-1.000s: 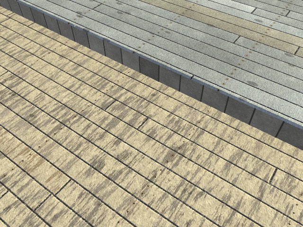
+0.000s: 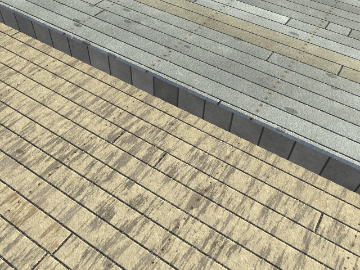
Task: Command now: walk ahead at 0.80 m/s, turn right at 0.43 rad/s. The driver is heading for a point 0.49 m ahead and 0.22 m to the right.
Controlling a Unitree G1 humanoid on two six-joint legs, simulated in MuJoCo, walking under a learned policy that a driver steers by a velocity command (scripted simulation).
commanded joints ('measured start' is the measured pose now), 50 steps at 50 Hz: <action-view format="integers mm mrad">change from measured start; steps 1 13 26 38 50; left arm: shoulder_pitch -150 -398 46 152 133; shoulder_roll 51 -1 181 116 29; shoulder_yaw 2 -8 67 13 -20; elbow -150 -243 -128 -63 -30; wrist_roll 2 10 20 -20 17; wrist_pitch -33 27 -3 -63 54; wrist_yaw -34 -87 11 24 15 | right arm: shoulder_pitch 76 251 -16 -134 11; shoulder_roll -161 -64 -109 -90 -93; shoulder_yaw -26 5 11 45 52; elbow -29 33 -209 -240 -95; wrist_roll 11 8 15 13 27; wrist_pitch -16 -54 -58 -2 5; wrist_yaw -7 -26 -9 7 -6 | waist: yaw -17 -35 26 71 68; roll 122 97 183 -20 104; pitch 84 243 82 7 -44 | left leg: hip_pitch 303 348 -480 -39 -48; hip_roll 366 217 81 -97 183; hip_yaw -543 137 -174 7 -271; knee -408 -493 907 -18 -268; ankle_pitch -518 202 -34 517 634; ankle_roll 83 23 -17 25 216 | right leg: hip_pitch -574 -541 366 324 138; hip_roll -68 -79 -196 17 69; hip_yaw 65 -180 501 60 21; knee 315 53 -665 -529 132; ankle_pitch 170 367 224 1131 -43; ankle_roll -14 -11 -267 39 108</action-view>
